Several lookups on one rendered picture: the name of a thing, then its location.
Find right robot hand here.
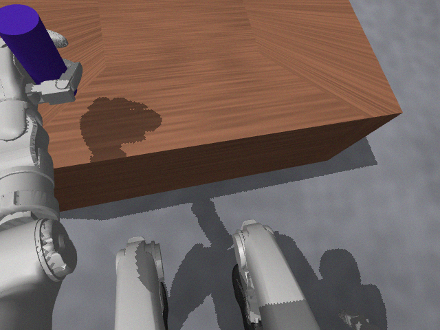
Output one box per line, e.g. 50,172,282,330
338,309,380,330

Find left robot hand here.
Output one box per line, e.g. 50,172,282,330
0,30,83,110

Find right robot foot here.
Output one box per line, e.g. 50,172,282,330
232,264,263,330

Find left robot arm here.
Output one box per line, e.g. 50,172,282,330
0,100,77,330

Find can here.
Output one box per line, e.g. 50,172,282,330
0,4,77,96

